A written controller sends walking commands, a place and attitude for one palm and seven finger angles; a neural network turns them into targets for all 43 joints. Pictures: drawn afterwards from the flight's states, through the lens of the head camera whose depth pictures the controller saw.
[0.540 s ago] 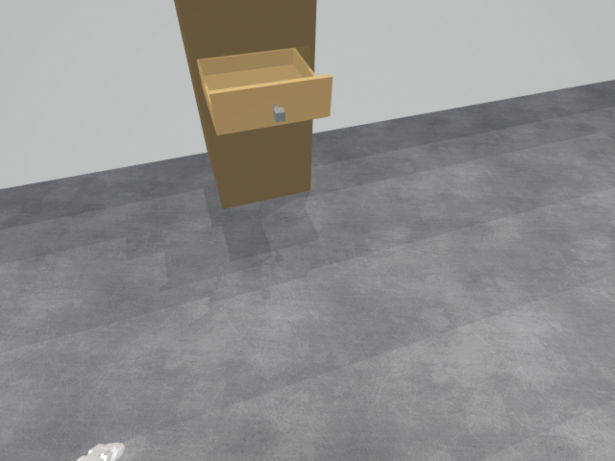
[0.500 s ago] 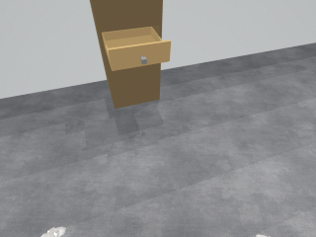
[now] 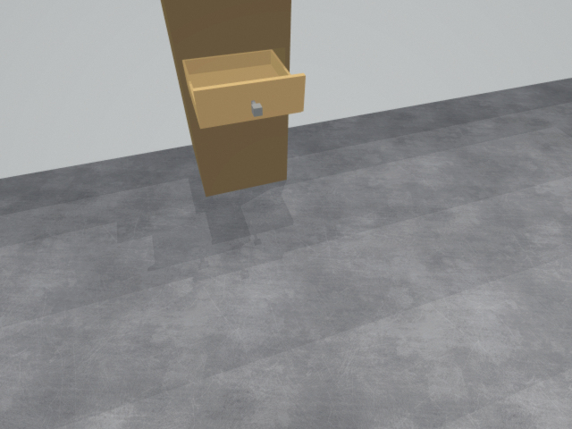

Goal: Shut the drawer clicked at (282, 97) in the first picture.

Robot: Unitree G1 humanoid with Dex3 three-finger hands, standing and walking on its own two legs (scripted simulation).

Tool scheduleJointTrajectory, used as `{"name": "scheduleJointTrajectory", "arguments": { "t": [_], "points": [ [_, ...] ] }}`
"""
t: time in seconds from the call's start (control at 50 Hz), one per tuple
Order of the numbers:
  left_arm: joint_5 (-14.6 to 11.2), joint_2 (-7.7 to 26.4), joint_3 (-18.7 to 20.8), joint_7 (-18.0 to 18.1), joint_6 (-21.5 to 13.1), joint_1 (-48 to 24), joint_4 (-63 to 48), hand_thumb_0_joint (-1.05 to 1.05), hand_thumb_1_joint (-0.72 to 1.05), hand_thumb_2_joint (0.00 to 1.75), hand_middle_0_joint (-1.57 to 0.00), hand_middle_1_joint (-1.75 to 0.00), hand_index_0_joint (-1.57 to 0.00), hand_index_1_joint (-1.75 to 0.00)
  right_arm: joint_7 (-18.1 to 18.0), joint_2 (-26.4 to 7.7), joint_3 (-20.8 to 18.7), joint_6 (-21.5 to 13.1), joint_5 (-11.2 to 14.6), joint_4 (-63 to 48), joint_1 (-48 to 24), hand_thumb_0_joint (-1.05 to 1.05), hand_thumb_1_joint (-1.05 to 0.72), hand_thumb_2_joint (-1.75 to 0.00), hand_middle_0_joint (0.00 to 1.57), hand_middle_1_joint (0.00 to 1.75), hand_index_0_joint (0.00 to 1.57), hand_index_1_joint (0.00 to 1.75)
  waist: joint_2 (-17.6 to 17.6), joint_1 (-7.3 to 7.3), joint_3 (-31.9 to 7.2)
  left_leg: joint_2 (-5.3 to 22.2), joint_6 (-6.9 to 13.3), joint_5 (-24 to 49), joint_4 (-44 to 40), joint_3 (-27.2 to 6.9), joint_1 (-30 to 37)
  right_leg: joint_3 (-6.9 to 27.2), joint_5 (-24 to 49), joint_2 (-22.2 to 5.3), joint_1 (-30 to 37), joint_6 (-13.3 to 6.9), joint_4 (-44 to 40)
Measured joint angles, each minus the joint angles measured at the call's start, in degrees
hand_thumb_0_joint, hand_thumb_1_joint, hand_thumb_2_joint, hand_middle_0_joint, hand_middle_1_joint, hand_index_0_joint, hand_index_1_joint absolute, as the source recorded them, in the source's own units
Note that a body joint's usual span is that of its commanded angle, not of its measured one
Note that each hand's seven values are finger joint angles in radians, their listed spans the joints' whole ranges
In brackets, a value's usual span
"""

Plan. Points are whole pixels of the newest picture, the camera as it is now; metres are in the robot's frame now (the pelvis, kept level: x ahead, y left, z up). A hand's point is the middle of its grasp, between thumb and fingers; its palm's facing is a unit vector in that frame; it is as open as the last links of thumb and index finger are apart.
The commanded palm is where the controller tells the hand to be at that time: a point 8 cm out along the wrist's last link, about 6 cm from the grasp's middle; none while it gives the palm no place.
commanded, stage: stand and wait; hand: left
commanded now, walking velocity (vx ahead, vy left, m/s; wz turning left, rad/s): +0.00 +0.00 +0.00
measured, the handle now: (255, 107) +1.12 +0.17 -0.15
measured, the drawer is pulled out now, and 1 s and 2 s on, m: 0.24 0.24 0.24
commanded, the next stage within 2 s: look at it before walking up in 0.28 s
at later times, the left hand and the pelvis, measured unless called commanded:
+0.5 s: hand out of the picture +0.06 +0.24 -0.15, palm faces -0.04 -0.94 -0.34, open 7.4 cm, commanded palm none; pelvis -0.01 -0.01 +0.00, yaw +0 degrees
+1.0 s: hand out of the picture +0.06 +0.24 -0.16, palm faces -0.05 -0.94 -0.33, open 7.4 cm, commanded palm none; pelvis -0.01 -0.01 +0.00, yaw -1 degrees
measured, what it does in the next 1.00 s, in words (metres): stands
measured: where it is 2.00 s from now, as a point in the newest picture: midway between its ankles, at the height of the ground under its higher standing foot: outside the picture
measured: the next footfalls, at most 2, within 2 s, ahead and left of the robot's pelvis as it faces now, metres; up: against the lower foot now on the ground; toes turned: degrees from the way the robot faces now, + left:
left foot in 1.82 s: +0.38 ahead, +0.03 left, +0.00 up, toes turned -12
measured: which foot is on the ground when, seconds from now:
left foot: down 0.00-1.00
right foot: down 0.00-1.00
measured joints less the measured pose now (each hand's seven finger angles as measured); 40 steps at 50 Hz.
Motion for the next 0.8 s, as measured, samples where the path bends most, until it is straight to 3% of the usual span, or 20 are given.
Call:
{"name": "scheduleJointTrajectory", "arguments": {
  "t": [0.8],
  "points": [
    [0.1,-0.3,-0.1,-0.1,-0.6,-0.3,2.2,0.01,0.91,0.89,-0.21,-0.3,-0.21,-0.3,0.2,0.3,0.0,-0.3,0.1,2.9,0.8,0.0,-0.9,-0.9,0.21,0.3,0.2,0.3,0.0,-0.31,0.0,1.0,-0.7,2.4,-2.6,0.4,0.0,0.4,2.8,1.0,-0.2,-0.6,-2.8]
  ]
}}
